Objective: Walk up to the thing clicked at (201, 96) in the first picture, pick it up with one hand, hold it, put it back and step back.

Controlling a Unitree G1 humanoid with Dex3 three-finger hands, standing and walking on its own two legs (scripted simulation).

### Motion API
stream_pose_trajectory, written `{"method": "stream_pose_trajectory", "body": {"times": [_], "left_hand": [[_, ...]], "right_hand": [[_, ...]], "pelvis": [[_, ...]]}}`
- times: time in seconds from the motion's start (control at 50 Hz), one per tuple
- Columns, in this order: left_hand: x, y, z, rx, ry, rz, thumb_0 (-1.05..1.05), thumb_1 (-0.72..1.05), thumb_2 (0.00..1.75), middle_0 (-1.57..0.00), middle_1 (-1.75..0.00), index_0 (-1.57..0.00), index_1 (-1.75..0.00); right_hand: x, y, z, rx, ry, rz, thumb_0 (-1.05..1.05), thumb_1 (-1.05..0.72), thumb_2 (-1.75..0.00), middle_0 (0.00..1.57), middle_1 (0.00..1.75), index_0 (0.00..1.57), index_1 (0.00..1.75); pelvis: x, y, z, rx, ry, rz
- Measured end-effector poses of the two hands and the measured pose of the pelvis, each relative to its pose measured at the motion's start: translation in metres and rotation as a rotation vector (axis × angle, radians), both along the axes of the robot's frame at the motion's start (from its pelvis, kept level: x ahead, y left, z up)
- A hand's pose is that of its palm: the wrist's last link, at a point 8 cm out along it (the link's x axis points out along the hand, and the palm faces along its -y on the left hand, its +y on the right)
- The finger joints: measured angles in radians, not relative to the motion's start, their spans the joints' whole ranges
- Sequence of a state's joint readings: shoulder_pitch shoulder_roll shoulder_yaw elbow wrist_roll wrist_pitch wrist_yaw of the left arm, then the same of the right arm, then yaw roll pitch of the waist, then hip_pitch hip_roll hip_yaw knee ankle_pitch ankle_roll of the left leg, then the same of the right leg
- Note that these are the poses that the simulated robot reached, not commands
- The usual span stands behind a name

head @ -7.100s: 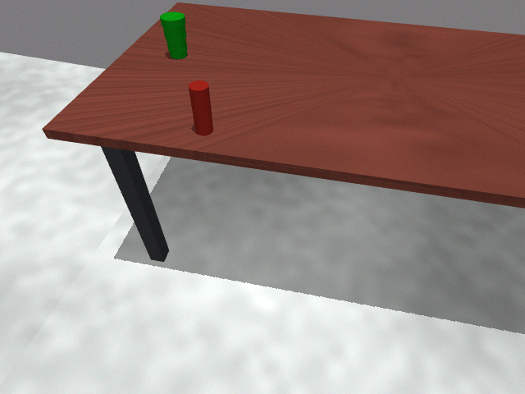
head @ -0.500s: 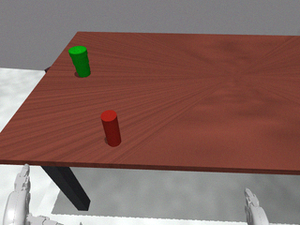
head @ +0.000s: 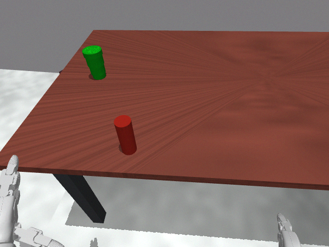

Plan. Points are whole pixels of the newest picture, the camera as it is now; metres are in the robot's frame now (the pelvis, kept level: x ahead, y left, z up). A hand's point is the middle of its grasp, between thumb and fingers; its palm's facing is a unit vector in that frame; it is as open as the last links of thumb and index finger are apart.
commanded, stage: rise first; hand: left
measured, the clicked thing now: (126, 136) +0.42 +0.14 +0.02
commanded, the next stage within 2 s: go down in 0.48 s
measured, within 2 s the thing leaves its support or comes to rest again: neither
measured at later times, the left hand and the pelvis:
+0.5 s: hand (34, 198) +0.19 +0.26 +0.11, palm faces +0.32 -0.85 -0.42, open 17.6 cm; pelvis +0.00 +0.00 +0.00, yaw +0 degrees
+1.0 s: hand (32, 164) +0.25 +0.29 +0.13, palm faces +0.27 -0.92 -0.30, open 17.6 cm; pelvis -0.01 +0.01 -0.01, yaw +1 degrees
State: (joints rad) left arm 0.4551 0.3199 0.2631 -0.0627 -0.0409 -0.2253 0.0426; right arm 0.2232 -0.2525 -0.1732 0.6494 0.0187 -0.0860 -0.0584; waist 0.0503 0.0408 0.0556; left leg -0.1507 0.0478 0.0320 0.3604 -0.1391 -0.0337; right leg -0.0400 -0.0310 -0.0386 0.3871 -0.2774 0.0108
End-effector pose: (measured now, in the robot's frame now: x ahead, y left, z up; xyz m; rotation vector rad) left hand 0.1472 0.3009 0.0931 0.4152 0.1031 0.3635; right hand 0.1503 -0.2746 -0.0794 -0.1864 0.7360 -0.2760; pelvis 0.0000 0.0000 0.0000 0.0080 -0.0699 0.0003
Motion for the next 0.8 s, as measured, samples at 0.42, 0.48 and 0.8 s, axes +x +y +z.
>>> {"method": "stream_pose_trajectory", "body": {"times": [0.42,0.48,0.8], "left_hand": [[0.005,-0.005,0.033,0.059,-0.136,-0.067,-0.01,-0.55,0.04,-0.06,-0.02,-0.04,-0.04],[0.005,-0.005,0.036,0.067,-0.148,-0.073,-0.01,-0.55,0.05,-0.06,-0.03,-0.04,-0.04],[0.013,0.008,0.035,0.053,-0.226,-0.08,-0.01,-0.58,0.04,-0.08,-0.05,-0.06,-0.07]], "right_hand": [[0.004,0.006,0.004,0.014,-0.033,0.001,-0.01,0.55,-0.04,0.05,0.06,0.05,0.05],[0.003,0.006,0.005,0.014,-0.036,-0.002,-0.01,0.54,-0.04,0.05,0.06,0.05,0.05],[0.003,0.009,-0.003,0.017,-0.007,0.016,-0.01,0.53,-0.05,0.05,0.05,0.05,0.05]], "pelvis": [[0.002,0.004,0.0,0.001,-0.003,0.001],[0.002,0.004,0.0,0.001,-0.003,0.0],[-0.001,0.006,-0.005,-0.003,0.016,0.008]]}}
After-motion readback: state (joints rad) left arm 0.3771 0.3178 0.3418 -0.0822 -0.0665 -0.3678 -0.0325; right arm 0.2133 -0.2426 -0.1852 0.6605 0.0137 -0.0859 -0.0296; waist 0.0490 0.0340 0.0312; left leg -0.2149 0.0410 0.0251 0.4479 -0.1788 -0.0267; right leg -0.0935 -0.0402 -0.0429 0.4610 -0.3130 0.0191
